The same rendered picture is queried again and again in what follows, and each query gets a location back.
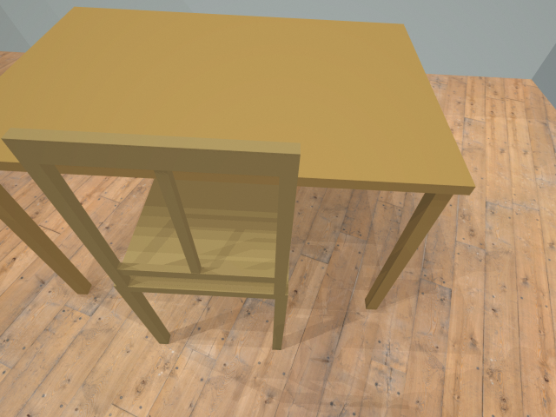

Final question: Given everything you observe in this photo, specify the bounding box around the chair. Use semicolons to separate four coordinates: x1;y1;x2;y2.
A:
1;128;301;350

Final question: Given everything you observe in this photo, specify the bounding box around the table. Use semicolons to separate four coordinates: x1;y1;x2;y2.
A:
0;7;475;310

